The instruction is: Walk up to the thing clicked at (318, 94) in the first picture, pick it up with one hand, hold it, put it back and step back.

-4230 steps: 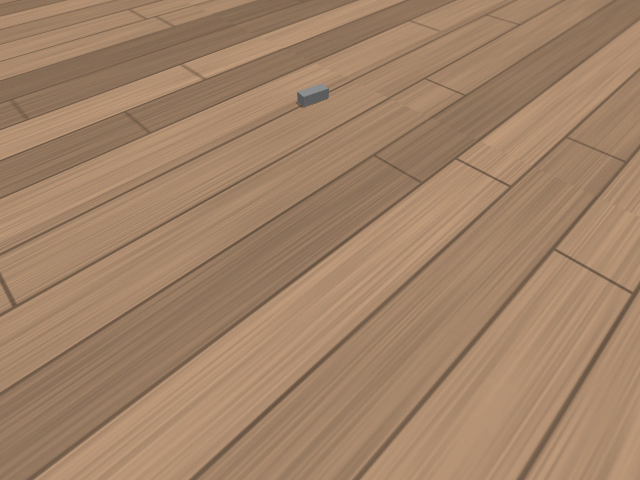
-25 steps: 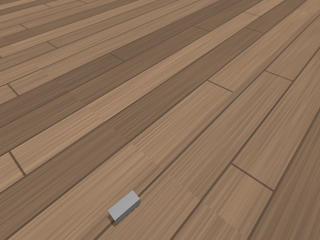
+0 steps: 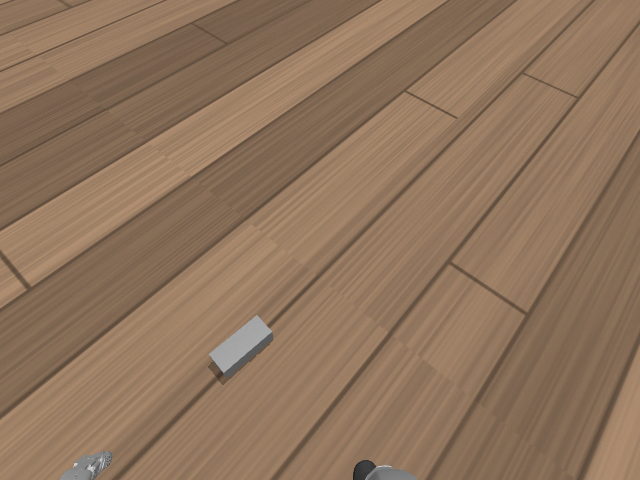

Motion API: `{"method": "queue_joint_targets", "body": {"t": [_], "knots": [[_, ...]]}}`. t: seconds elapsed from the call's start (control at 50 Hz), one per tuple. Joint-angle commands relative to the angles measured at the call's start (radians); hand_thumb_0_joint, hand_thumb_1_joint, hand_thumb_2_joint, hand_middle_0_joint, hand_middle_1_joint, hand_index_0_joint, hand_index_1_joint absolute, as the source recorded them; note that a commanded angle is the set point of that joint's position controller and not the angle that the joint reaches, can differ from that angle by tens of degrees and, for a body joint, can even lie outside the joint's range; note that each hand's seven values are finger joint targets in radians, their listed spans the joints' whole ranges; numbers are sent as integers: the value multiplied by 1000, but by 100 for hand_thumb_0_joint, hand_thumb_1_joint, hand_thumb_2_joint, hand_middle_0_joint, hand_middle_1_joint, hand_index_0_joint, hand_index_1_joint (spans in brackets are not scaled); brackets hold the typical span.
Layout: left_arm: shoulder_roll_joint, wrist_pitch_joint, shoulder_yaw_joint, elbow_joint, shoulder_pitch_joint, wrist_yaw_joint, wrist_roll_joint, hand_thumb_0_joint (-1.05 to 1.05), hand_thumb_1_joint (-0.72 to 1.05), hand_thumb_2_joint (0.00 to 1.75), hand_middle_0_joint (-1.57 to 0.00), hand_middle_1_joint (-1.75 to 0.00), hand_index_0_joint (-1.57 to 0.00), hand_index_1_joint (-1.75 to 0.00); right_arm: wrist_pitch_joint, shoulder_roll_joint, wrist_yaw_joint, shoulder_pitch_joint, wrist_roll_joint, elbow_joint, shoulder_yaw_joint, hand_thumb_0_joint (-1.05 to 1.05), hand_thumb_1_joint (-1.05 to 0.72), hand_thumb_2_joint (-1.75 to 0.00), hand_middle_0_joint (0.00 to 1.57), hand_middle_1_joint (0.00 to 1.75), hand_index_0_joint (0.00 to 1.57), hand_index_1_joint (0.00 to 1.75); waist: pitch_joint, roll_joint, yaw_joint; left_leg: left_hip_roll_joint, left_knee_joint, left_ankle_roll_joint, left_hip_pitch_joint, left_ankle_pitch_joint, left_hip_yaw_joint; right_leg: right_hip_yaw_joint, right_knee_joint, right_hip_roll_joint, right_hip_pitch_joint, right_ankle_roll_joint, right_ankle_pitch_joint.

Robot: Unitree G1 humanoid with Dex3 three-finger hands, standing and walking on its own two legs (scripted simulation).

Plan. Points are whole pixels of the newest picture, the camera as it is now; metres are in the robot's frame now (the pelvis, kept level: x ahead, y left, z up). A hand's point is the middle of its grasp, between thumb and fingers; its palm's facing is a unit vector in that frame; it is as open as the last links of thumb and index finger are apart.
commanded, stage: step back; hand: left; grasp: from above
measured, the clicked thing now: (242, 346) +0.52 +0.22 -0.74
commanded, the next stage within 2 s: none
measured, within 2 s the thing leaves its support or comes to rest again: neither
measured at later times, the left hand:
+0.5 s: hand out of the picture +0.06 +0.28 -0.15, palm faces -0.10 -0.91 -0.40, open 7.4 cm
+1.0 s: hand out of the picture -0.08 +0.29 -0.15, palm faces -0.05 -0.94 -0.34, open 7.4 cm
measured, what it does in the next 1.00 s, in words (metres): walks backwards: left foot, then right foot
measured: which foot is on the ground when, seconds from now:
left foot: up 0.00-0.00, down 0.02-0.50, up 0.52-0.80, down 0.82-1.00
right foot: down 0.00-0.04, up 0.06-0.42, down 0.44-0.84, up 0.86-1.00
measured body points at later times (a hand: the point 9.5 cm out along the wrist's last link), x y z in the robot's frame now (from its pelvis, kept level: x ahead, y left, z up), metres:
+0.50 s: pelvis -0.07 +0.03 -0.01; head -0.02 +0.01 +0.43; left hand +0.06 +0.33 -0.12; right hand +0.00 -0.28 -0.14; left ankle -0.05 +0.11 -0.73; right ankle -0.07 -0.08 -0.73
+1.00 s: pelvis -0.20 +0.04 +0.00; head -0.15 +0.07 +0.45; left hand -0.08 +0.34 -0.13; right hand -0.14 -0.28 -0.10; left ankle -0.17 +0.15 -0.73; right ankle -0.22 -0.11 -0.64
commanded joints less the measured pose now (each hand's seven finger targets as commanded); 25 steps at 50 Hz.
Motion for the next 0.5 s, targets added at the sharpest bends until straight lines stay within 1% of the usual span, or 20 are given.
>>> {"method": "queue_joint_targets", "body": {"t": [0.0, 0.02, 0.04, 0.06, 0.08, 0.1, 0.14, 0.16, 0.18, 0.2, 0.22, 0.28, 0.3, 0.32, 0.38, 0.4, 0.42, 0.44, 0.46, 0.48], "knots": [[177, 4, 36, -142, -35, 9, -14, 0, 90, 90, -20, -30, -20, -30, -23, -207, -18, 101, -29, -50, -68, 0, -90, -90, 20, 30, 20, 30, -232, 129, -22, 143, -388, -24, 151, 489, -150, 74, 195, -39, 54, -78, 132], [148, 9, 32, -150, -32, 13, -20, 0, 90, 90, -20, -30, -20, -30, -27, -266, -21, 110, -39, -54, -84, 0, -90, -90, 20, 30, 20, 30, -214, 266, -12, 254, -371, -8, 251, 785, -297, 65, 308, 103, -126, -59, -241], [146, 19, 33, -131, 8, 19, -14, 0, 90, 90, -20, -30, -20, -30, -27, -265, -23, 89, -45, -69, -87, 0, -90, -90, 20, 30, 20, 30, -211, 176, 15, 278, -306, 15, 281, 894, -259, 93, 404, 135, -184, -47, -383], [147, 18, 30, -142, 35, 26, -7, 0, 90, 90, -20, -30, -20, -30, -26, -304, -24, 81, -36, -100, -92, 0, -90, -90, 20, 30, 20, 30, -227, 231, -12, 352, -302, 77, 229, 962, -302, 123, 467, 143, -173, -36, -449], [163, 19, 37, -132, 14, 29, 1, 0, 90, 90, -20, -30, -20, -30, -24, -297, -28, 49, -33, -113, -96, 0, -90, -90, 20, 30, 20, 30, -206, 216, -20, 362, -347, 89, 161, 845, -324, 154, 550, 144, -146, -39, -431], [176, 19, 44, -128, 0, 29, 2, 0, 90, 90, -20, -30, -20, -30, -27, -277, -33, 11, -28, -125, -92, 0, -90, -90, 20, 30, 20, 30, -182, 216, -11, 334, -349, 91, 145, 811, -286, 172, 601, 136, -137, -39, -399], [165, 21, 41, -127, 55, 22, -11, 0, 90, 90, -20, -30, -20, -30, -31, -211, -48, -25, -27, -139, -73, 0, -90, -90, 20, 30, 20, 30, -171, 184, 38, 237, -269, 33, 251, 930, -154, 159, 612, 135, -212, -45, -281], [166, 19, 43, -128, 74, 21, -10, 0, 90, 90, -20, -30, -20, -30, -32, -198, -51, -18, -18, -143, -71, 0, -90, -90, 20, 30, 20, 30, -175, 177, 39, 228, -259, 23, 285, 932, -145, 143, 614, 133, -211, -44, -263], [172, 16, 49, -130, 72, 20, -4, 0, 90, 90, -20, -30, -20, -30, -35, -206, -53, -7, -11, -150, -74, 0, -90, -90, 20, 30, 20, 30, -179, 174, 28, 253, -252, 57, 293, 931, -165, 134, 637, 135, -197, -32, -284], [168, 14, 49, -136, 71, 19, 0, 0, 90, 90, -20, -30, -20, -30, -34, -204, -55, 22, -10, -145, -81, 0, -90, -90, 20, 30, 20, 30, -192, 149, 12, 252, -239, 66, 345, 903, -165, 123, 568, 126, -200, -22, -280], [166, 10, 50, -147, 43, 17, 1, 0, 90, 90, -20, -30, -20, -30, -34, -204, -55, 48, -8, -149, -80, 0, -90, -90, 20, 30, 20, 30, -177, 144, -13, 271, -236, 101, 327, 899, -184, 117, 535, 116, -176, -11, -306], [160, 2, 48, -180, 23, 14, 2, 0, 90, 90, -20, -30, -20, -30, -34, -221, -56, 79, -5, -156, -86, 0, -90, -90, 20, 30, 20, 30, -181, 120, -35, 297, -218, 150, 358, 865, -195, 93, 406, 92, -158, -10, -321], [160, 0, 49, -184, 22, 13, 3, 0, 90, 90, -20, -30, -20, -30, -34, -229, -55, 89, -3, -157, -89, 0, -90, -90, 20, 30, 20, 30, -191, 115, -40, 297, -205, 151, 369, 846, -192, 80, 345, 78, -139, -15, -317], [157, -3, 47, -188, 22, 10, 4, 0, 90, 90, -20, -30, -20, -30, -34, -233, -54, 94, -2, -159, -90, 0, -90, -90, 20, 30, 20, 30, -197, 123, -41, 282, -194, 135, 359, 831, -179, 57, 284, 73, -113, -20, -304], [151, -8, 53, -175, 71, 2, 7, 0, 90, 90, -20, -30, -20, -30, -30, -238, -45, 60, 4, -173, -85, 0, -90, -90, 20, 30, 20, 30, -211, 151, -24, 260, -185, 125, 272, 709, -176, 5, 121, 60, 17, -41, -239], [146, -11, 53, -160, 103, 1, 10, 0, 90, 90, -20, -30, -20, -30, -28, -242, -42, 37, 7, -179, -87, 0, -90, -90, 20, 30, 20, 30, -220, 144, -2, 262, -163, 128, 237, 665, -175, -3, 40, 57, 69, -53, -157], [153, -16, 56, -149, 126, 1, 13, 0, 90, 90, -20, -30, -20, -30, -25, -240, -39, 20, 12, -184, -84, 0, -90, -90, 20, 30, 20, 30, -224, 100, 13, 242, -138, 109, 181, 620, -156, 12, -34, 52, 140, -62, -15], [180, -21, 61, -143, 142, 2, 16, 0, 90, 90, -20, -30, -20, -30, -27, -225, -36, -3, 18, -193, -79, 0, -90, -90, 20, 30, 20, 30, -243, 41, 23, 212, -96, 84, 81, 509, -137, 86, 5, -1, 228, -87, 182], [223, -24, 74, -154, 137, 2, 15, 0, 90, 90, -20, -30, -20, -30, -28, -203, -34, -5, 24, -202, -72, 0, -90, -90, 20, 30, 20, 30, -247, -74, 27, 120, 9, 43, -25, 370, -90, 231, -10, -102, 268, -160, 284], [277, -18, 81, -182, 83, 0, 6, 0, 90, 90, -20, -30, -20, -30, -21, -165, -37, -15, 26, -203, -64, 0, -90, -90, 20, 30, 20, 30, -193, -234, 39, -24, 169, -12, -49, 48, 3, 416, -94, -273, 142, -297, 354]]}}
